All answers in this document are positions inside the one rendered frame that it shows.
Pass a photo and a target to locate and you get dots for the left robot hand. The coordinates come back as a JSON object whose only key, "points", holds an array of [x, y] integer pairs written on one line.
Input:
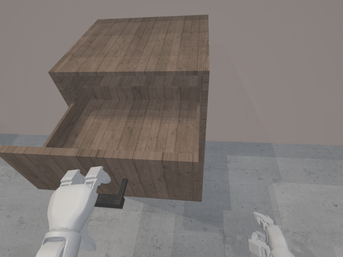
{"points": [[72, 203]]}

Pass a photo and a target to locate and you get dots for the right robot hand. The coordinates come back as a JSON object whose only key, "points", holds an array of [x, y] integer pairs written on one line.
{"points": [[261, 244]]}

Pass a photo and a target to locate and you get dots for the drawer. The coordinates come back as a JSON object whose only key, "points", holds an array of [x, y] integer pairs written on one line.
{"points": [[148, 135]]}

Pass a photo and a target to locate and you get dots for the handle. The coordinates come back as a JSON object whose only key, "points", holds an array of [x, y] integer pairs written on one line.
{"points": [[112, 200]]}

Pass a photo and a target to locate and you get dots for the left robot forearm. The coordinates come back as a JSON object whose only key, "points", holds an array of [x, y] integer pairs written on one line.
{"points": [[60, 243]]}

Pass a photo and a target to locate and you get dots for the cabinet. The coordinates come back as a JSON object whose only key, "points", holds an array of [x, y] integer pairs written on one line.
{"points": [[148, 51]]}

